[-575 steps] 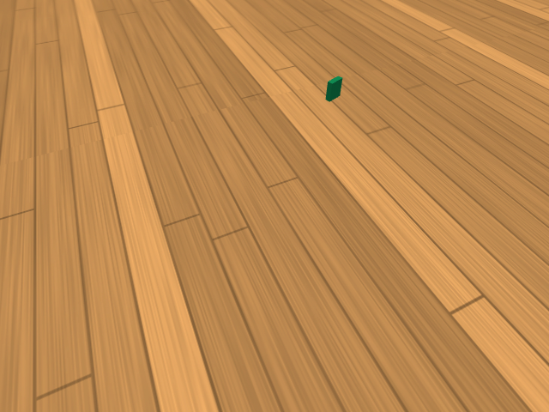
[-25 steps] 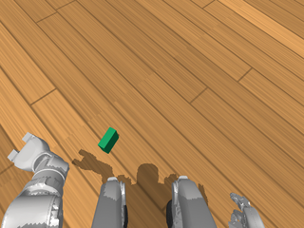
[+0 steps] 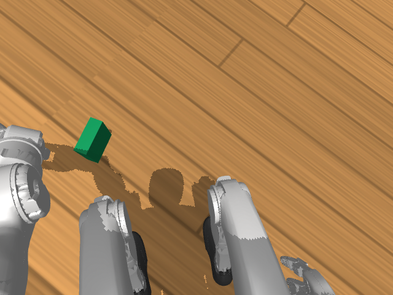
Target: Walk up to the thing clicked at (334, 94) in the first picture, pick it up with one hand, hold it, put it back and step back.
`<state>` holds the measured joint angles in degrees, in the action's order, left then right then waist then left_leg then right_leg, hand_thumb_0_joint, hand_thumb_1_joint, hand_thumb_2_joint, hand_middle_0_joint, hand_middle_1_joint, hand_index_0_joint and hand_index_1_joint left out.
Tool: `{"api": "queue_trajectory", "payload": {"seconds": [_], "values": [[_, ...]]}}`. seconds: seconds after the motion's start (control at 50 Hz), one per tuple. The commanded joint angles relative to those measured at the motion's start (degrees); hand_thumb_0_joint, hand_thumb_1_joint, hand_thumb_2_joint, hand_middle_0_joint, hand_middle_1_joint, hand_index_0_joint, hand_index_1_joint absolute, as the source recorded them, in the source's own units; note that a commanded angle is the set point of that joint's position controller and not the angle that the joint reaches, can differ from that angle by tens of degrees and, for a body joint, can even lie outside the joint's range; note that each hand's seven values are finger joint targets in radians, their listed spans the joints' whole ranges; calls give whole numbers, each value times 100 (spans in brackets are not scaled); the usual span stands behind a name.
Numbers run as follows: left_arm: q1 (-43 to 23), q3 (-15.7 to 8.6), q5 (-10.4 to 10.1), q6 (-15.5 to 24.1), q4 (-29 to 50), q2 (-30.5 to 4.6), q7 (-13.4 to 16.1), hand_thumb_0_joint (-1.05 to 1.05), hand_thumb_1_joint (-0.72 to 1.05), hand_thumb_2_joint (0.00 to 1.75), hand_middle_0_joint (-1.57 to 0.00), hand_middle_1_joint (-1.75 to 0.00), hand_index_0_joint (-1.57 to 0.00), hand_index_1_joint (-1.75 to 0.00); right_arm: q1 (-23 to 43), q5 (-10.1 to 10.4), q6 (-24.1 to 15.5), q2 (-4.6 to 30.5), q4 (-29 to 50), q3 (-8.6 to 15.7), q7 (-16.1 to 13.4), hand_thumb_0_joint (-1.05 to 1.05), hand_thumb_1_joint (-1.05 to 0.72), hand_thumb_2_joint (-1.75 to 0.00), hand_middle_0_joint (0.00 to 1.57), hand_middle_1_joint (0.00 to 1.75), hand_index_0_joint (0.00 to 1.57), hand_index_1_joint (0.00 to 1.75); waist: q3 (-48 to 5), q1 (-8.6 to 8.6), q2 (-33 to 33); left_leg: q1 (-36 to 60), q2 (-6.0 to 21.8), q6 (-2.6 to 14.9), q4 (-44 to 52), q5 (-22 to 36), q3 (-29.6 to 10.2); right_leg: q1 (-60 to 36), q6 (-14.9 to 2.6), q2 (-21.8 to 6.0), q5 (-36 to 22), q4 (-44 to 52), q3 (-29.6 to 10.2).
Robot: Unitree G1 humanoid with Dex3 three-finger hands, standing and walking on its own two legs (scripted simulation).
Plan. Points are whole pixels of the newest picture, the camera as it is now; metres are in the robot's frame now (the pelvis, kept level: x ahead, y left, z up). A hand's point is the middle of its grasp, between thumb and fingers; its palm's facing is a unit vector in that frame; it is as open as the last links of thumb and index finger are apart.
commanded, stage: rise first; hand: left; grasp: from the side
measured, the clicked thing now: (94, 141) +0.50 +0.23 -0.36
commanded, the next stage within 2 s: none
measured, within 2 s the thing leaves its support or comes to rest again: neither
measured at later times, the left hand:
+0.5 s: hand (40, 143) +0.46 +0.30 -0.19, palm faces -0.08 -0.40 -0.91, open 14.1 cm
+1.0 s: hand (46, 144) +0.46 +0.30 -0.23, palm faces -0.10 -0.42 -0.90, open 14.3 cm
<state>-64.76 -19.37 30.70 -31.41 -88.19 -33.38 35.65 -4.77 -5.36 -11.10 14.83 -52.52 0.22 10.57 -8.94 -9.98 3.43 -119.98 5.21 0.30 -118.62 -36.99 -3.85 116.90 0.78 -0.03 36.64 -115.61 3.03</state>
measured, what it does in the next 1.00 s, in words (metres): lowers itself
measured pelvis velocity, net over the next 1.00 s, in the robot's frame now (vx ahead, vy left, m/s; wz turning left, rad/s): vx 0.00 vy -0.01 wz -0.02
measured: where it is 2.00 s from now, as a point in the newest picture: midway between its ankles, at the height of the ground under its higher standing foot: (180, 270)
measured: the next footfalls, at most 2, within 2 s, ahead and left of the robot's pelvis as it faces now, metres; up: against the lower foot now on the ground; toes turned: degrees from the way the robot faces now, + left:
none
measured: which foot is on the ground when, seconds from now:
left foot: down 0.00-1.00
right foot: down 0.00-1.00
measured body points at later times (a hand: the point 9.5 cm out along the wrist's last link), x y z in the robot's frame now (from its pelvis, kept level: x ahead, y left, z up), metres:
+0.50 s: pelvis -0.01 -0.01 -0.07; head +0.24 +0.00 +0.31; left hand +0.46 +0.32 -0.14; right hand +0.02 -0.28 -0.20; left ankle +0.08 +0.13 -0.40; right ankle +0.10 -0.12 -0.40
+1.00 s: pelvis +0.00 -0.01 -0.08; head +0.26 +0.02 +0.28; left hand +0.47 +0.32 -0.17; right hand +0.01 -0.27 -0.20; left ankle +0.08 +0.13 -0.40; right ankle +0.10 -0.12 -0.39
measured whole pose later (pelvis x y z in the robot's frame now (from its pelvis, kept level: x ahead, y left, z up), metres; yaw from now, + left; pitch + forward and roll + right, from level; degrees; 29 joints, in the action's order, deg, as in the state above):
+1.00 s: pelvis +0.00 -0.01 -0.08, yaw -1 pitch +36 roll -5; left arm -70.3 -22.6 37.8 -29.6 -92.1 -39.4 35.3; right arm -9.3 -7.4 -12.9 18.3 -50.0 -1.9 16.9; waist -1.7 -14.1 2.2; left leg -132.2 4.8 -0.4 -133.9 -38.6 -6.3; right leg 129.1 0.3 0.2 38.2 -130.7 4.0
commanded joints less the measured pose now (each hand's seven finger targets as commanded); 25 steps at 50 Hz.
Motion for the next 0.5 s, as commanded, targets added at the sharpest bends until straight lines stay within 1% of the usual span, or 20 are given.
{"api": "queue_trajectory", "payload": {"seconds": [0.0,0.06,0.1,0.14,0.16,0.18,0.2,0.22,0.24,0.26,0.28,0.3,0.32,0.34,0.36,0.38,0.4,0.42,0.44,0.48], "values": [[-1687,361,369,-2,30,-1045,-96,0,-59,108,-8,-102,-5,-105,-1178,79,-191,1286,124,309,106,0,-90,-90,20,30,20,30,-3191,-255,515,2493,-222,-7,1113,461,-91,-1301,-174,135,-582,1102,326],[-1772,419,518,26,-59,-1076,-154,0,-58,107,-8,-103,-6,-106,-1341,83,-231,1283,139,249,191,0,-90,-90,20,30,20,30,-3165,-350,517,2481,-239,-4,961,708,-134,-1149,-180,127,-877,857,313],[-1883,357,625,78,-118,-1234,-142,0,-56,104,-8,-105,-7,-107,-1407,77,-261,1319,180,218,235,0,-90,-90,20,30,20,30,-3140,-330,651,2390,-246,3,823,764,-105,-1033,-189,106,-945,725,284],[-2068,276,853,138,-51,-1525,-61,0,-55,103,-8,-107,-7,-108,-1444,36,-280,1391,218,174,279,0,-90,-90,20,30,20,30,-3343,-298,827,2338,-255,3,689,878,-25,-1087,-191,106,-1086,580,263],[-2209,215,955,174,180,-1714,-23,0,-54,101,-8,-108,-8,-109,-1409,20,-290,1409,308,183,295,0,-90,-90,20,30,20,30,-3522,-309,999,2362,-273,8,599,962,50,-1188,-189,108,-1168,522,237],[-2385,95,1018,208,401,-1948,14,0,-54,101,-8,-108,-8,-109,-1465,7,-291,1488,332,234,304,0,-90,-90,20,30,20,30,-3782,-278,1143,2397,-273,12,521,994,121,-1293,-183,100,-1199,485,222],[-2464,-38,1060,216,372,-2052,113,0,-56,103,-9,-106,-8,-108,-1539,15,-287,1566,302,246,301,0,-91,-90,20,30,20,30,-3942,-218,1310,2468,-262,-19,475,1014,143,-1265,-190,103,-1235,429,231],[-2557,-22,1127,238,507,-2030,136,0,-55,101,-8,-108,-8,-109,-1559,-14,-298,1504,290,252,321,0,-91,-90,20,30,20,30,-3953,-311,1435,2457,-264,-13,387,977,185,-1217,-189,100,-1197,382,243],[-2588,-89,1127,249,448,-2075,185,0,-56,103,-9,-106,-7,-108,-1636,-7,-286,1514,279,221,324,0,-91,-90,20,30,20,30,-3971,-309,1392,2422,-259,-5,328,936,216,-1235,-175,115,-1180,424,253],[-2590,-79,1158,268,559,-2065,188,0,-57,103,-8,-106,-7,-108,-1661,-35,-281,1493,230,227,332,0,-91,-90,20,30,20,30,-3985,-397,1477,2477,-257,-19,323,912,194,-1192,-178,96,-1145,368,271],[-2632,-79,1135,273,529,-2060,175,0,-56,103,-9,-106,-7,-108,-1649,-52,-285,1485,236,237,344,0,-91,-90,20,30,20,30,-3879,-410,1446,2334,-260,13,257,770,248,-1153,-167,112,-1007,422,268],[-2633,-155,1096,301,600,-2146,192,0,-59,105,-8,-104,-6,-107,-1709,-62,-292,1491,230,246,358,0,-90,-90,20,30,20,30,-4017,-384,1395,2276,-257,18,222,777,289,-1359,-151,128,-998,437,271],[-2717,-203,1092,300,710,-2234,193,0,-57,104,-8,-105,-7,-107,-1709,-84,-301,1494,225,271,361,0,-90,-90,20,30,20,30,-4155,-400,1380,2256,-267,39,173,732,292,-1355,-147,117,-918,436,269],[-2723,-258,1036,296,786,-2265,202,0,-60,106,-8,-102,-5,-105,-1729,-66,-304,1509,222,295,367,0,-90,-90,20,30,20,30,-4187,-359,1455,2353,-256,23,172,717,265,-1294,-154,111,-871,418,286],[-2542,-203,1014,247,367,-2108,219,0,-61,108,-8,-101,-5,-105,-1751,-88,-294,1491,204,283,378,0,-90,-90,20,30,20,30,-3995,-418,1254,2069,-253,52,104,631,333,-1414,-123,166,-799,512,286],[-2573,-180,963,247,448,-2072,187,0,-60,106,-8,-102,-5,-106,-1744,-101,-297,1458,225,289,386,0,-90,-90,20,30,20,30,-3913,-496,1096,1916,-271,89,39,548,329,-1425,-103,169,-692,551,270],[-2520,-150,934,236,396,-2060,155,0,-61,107,-8,-101,-5,-105,-1729,-92,-298,1459,188,292,379,0,-90,-90,20,30,20,30,-3807,-516,983,1824,-277,102,31,477,306,-1399,-92,185,-586,592,272],[-2472,-208,912,230,258,-2146,150,0,-61,107,-8,-101,-5,-104,-1736,-108,-292,1459,175,268,391,0,-90,-90,20,30,20,30,-3699,-488,903,1657,-273,117,-26,471,323,-1448,-84,188,-575,583,252],[-2494,-212,835,213,185,-2112,127,0,-59,105,-8,-101,-5,-104,-1726,-104,-293,1445,199,246,388,0,-90,-90,20,30,20,30,-3638,-509,809,1569,-279,144,-104,529,332,-1463,-71,202,-647,589,235],[-2426,-203,824,212,1,-2119,107,0,-60,106,-8,-100,-5,-104,-1762,-121,-309,1487,172,216,412,0,-90,-90,20,30,20,30,-3605,-531,684,1456,-263,142,-186,618,296,-1497,-60,217,-765,506,261]]}}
